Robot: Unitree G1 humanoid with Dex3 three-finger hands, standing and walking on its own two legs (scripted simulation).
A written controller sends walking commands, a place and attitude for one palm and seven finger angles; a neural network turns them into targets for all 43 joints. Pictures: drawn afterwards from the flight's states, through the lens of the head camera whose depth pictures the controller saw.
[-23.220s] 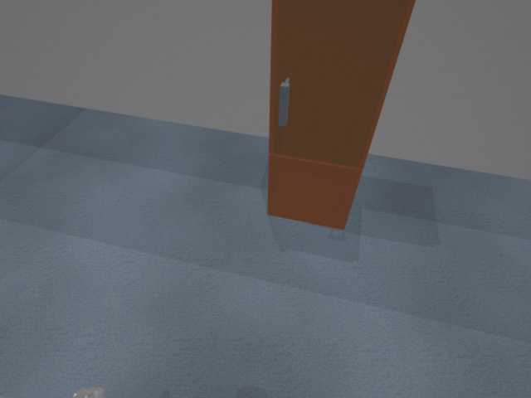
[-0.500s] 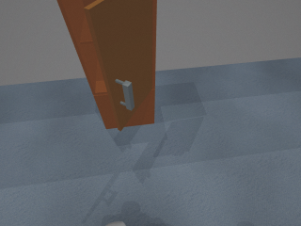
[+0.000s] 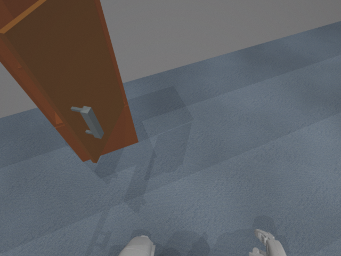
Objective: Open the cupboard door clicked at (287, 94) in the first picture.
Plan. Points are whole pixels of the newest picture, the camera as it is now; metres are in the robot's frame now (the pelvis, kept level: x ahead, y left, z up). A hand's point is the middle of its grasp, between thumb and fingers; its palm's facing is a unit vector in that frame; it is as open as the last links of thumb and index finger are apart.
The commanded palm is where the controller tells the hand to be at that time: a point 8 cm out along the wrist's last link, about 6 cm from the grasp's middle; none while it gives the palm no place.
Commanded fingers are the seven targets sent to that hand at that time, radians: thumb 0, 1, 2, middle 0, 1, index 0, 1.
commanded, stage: walk to a spot facing it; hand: left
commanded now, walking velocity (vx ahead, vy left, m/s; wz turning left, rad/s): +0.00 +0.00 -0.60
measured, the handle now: (87, 122) +0.49 +0.35 -0.10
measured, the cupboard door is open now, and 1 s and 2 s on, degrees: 54 54 54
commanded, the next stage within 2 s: none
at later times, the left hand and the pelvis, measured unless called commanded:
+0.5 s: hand (120, 216) +0.22 +0.18 -0.17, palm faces -0.30 -0.91 -0.29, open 7.4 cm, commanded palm none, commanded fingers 0.00 0.90 0.90 -0.20 -0.30 -0.20 -0.30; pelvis +0.04 +0.00 -0.02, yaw -18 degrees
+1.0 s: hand (166, 176) +0.35 +0.06 -0.17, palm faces -0.56 -0.81 -0.15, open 7.4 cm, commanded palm none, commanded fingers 0.00 0.90 0.90 -0.20 -0.30 -0.20 -0.30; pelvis +0.18 -0.05 +0.00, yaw -37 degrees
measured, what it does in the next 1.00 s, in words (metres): walks ahead, turning right: left foot, then right foot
